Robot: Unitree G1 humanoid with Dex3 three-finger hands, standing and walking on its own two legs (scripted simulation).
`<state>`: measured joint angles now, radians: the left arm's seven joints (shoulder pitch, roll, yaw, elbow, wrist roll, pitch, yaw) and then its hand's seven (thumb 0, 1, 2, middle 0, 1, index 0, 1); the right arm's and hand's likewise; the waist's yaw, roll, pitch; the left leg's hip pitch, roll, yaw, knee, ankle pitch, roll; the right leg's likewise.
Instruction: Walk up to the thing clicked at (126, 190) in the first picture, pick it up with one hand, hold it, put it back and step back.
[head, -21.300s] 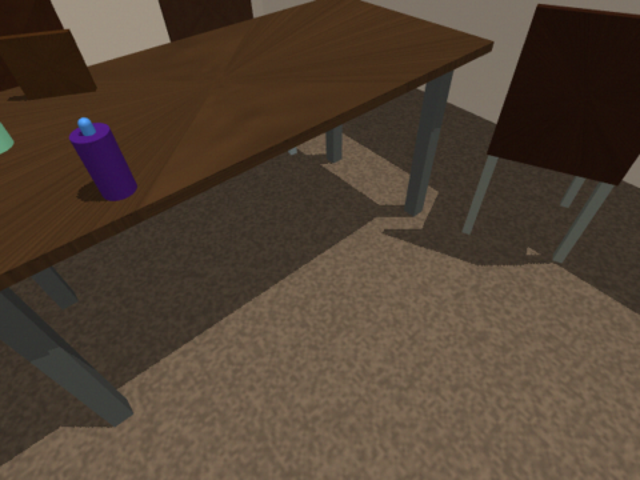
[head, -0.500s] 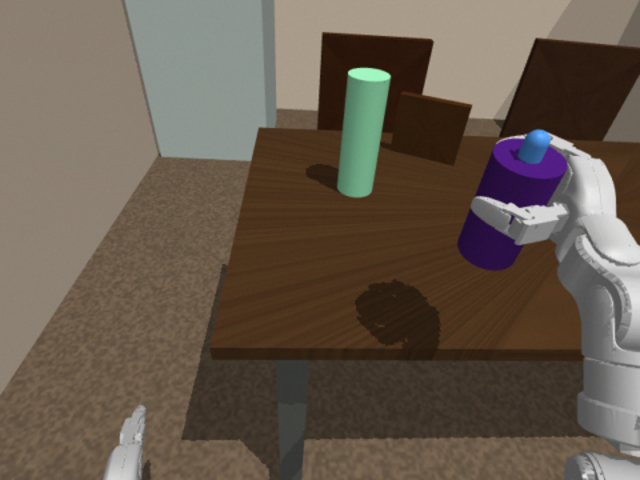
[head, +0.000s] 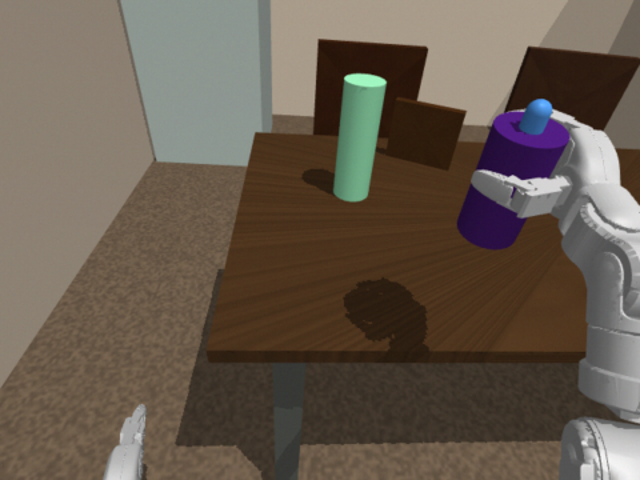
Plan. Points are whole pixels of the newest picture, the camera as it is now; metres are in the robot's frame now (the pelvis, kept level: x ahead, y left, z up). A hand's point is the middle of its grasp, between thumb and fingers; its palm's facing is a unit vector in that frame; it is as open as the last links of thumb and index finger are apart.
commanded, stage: hold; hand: right
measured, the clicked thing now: (510, 173) +0.34 -0.16 +0.28
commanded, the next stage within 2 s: crouch in 1.94 s
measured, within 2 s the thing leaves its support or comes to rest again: neither
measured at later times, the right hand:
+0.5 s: hand (523, 179) +0.33 -0.17 +0.29, palm faces +0.19 +0.98 -0.03, open 9.9 cm
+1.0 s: hand (523, 173) +0.33 -0.17 +0.29, palm faces +0.19 +0.98 -0.03, open 9.9 cm
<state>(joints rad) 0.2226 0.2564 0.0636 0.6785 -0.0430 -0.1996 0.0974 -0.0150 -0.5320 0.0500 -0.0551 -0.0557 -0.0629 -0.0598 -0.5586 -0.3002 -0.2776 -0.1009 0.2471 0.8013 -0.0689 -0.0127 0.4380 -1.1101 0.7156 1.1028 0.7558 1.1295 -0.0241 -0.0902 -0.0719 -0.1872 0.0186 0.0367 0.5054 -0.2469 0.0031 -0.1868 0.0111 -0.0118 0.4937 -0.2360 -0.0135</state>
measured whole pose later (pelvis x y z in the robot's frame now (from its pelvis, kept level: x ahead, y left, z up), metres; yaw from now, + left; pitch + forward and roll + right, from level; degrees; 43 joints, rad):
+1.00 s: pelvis +0.00 +0.00 +0.00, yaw +0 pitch -4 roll +0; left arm 0.23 0.25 0.05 0.69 -0.04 -0.21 0.10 -0.02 -0.53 0.05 -0.05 -0.06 -0.06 -0.06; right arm -0.53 -0.30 -0.29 -0.15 0.25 0.82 -0.06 -0.01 0.44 -1.11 0.71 1.11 0.75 1.13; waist -0.03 -0.09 -0.07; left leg -0.19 0.02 0.03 0.51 -0.24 0.00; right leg -0.19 0.01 -0.02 0.50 -0.24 -0.01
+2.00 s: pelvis -0.01 +0.00 +0.00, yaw +0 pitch -5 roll +0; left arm 0.21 0.26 0.06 0.68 -0.04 -0.23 0.11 -0.02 -0.53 0.05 -0.06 -0.06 -0.07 -0.06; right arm -0.48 -0.30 -0.29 -0.14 0.27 0.81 -0.05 -0.01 0.44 -1.12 0.72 1.10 0.76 1.13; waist -0.02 -0.09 -0.07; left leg -0.19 0.01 0.04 0.52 -0.24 0.01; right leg -0.19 0.01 -0.01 0.51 -0.23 -0.01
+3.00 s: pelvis +0.02 +0.00 +0.00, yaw +1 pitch -1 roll +0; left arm 0.25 0.20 0.03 0.63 -0.01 -0.26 0.13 -0.01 -0.51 0.04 -0.05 -0.05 -0.07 -0.04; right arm -0.34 -0.30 -0.33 0.24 0.19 0.34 -0.02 -0.01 0.45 -1.13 0.71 1.11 0.75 1.14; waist 0.01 -0.04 -0.06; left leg -0.23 0.01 0.02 0.51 -0.27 0.00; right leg -0.23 0.00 -0.02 0.52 -0.27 -0.01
